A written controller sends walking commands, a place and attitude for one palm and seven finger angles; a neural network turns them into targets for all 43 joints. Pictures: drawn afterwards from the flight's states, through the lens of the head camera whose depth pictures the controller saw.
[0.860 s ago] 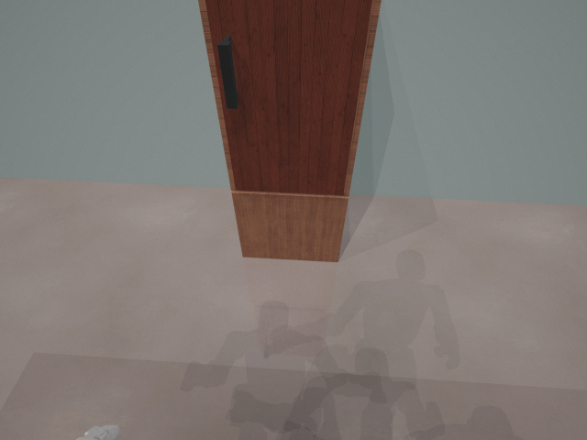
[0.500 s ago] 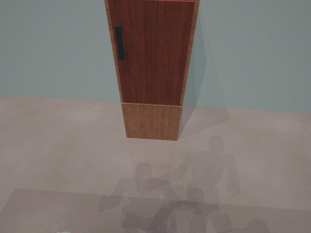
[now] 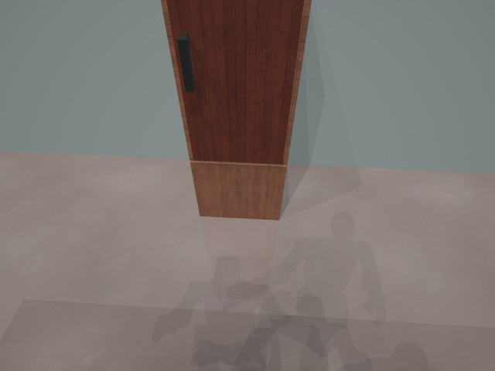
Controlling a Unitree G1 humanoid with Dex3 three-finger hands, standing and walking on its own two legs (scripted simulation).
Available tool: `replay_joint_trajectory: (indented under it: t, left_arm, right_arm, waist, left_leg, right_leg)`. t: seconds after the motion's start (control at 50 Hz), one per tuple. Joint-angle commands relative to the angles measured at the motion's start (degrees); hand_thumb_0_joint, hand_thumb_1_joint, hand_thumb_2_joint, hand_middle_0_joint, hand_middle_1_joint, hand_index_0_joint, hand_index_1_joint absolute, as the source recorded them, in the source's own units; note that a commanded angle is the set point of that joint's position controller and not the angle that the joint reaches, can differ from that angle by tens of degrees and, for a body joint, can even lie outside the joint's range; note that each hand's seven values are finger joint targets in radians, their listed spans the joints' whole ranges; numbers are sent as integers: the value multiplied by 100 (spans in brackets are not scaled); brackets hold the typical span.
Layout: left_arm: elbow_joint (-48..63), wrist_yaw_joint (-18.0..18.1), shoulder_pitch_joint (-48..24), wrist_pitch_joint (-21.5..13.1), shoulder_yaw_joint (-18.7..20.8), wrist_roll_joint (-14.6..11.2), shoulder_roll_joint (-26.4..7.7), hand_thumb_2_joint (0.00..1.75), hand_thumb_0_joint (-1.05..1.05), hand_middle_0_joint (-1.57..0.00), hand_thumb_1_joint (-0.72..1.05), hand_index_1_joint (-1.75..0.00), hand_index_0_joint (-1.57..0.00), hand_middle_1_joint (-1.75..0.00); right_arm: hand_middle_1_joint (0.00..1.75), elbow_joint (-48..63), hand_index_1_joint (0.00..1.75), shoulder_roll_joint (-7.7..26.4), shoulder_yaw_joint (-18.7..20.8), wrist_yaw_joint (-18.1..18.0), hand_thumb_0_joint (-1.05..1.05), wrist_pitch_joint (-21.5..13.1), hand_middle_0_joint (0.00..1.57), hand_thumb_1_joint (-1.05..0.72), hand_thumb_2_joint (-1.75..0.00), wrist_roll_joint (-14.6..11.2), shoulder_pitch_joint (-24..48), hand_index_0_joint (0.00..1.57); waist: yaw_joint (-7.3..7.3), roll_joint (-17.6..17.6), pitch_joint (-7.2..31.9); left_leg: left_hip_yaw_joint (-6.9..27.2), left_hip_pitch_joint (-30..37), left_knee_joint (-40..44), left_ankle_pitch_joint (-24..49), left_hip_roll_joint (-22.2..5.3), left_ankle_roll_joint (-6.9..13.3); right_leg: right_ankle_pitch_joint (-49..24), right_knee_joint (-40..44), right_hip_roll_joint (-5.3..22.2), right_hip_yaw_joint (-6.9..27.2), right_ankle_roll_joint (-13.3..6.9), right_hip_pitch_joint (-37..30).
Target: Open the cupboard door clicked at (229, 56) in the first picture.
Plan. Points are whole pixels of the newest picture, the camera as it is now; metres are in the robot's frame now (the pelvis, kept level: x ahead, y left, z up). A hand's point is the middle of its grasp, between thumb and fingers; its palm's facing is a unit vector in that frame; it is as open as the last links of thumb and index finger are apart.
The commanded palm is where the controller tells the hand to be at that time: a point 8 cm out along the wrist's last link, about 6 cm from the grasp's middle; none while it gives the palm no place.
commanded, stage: look at it before walking up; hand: left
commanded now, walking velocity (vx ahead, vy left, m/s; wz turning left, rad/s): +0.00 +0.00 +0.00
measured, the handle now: (188, 62) +0.92 +0.23 +0.07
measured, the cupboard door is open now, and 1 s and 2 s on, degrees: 0 0 0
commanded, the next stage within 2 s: take the last steps up to it in 0.58 s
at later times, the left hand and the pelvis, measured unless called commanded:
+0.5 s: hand out of the picture +0.08 +0.25 -0.15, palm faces -0.03 -0.94 -0.33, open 7.4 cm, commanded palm none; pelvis +0.00 +0.00 +0.00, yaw +0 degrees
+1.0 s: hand out of the picture +0.03 +0.21 -0.19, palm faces +0.04 -0.98 -0.19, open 7.4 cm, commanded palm none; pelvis +0.04 +0.02 -0.01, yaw +0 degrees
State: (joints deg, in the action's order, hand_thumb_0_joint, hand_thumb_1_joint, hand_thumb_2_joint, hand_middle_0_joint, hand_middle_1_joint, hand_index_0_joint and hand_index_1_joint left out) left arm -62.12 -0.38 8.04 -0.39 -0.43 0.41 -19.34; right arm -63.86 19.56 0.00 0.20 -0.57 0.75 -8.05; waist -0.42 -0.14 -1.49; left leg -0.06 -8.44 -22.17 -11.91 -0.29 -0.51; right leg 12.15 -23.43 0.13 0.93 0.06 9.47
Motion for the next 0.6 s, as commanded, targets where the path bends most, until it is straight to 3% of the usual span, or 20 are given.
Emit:
replay_joint_trajectory:
  t: [0.0, 0.42, 0.58]
  left_arm:
    - [393, 102, -265, -124, 240, 20, -1202, 90, 0, -20, 90, -30, -20, -30]
    - [386, 109, -222, -139, 244, 27, -1202, 90, 0, -20, 90, -30, -20, -30]
    - [353, 104, -221, -130, 238, 24, -1215, 90, 0, -20, 90, -30, -20, -30]
  right_arm:
    - [30, 383, 30, 1156, 209, -87, 0, -138, 20, -90, -90, -19, 335, 20]
    - [30, 402, 30, 1169, 213, -95, 0, -147, 20, -90, -90, -33, 389, 20]
    - [30, 373, 30, 1179, 199, -96, 0, -142, 20, -90, -90, -32, 400, 20]
  waist:
    - [35, 99, 254]
    - [34, 72, 363]
    - [38, 49, 314]
  left_leg:
    - [561, -10, 412, 436, -616, 211]
    - [549, 208, 443, 759, -650, 210]
    - [544, 201, 514, 640, -658, 204]
  right_leg:
    - [-413, 482, 644, 637, -203, 17]
    - [-871, 485, 638, 624, -196, -83]
    - [-734, 545, 639, 615, -181, -80]
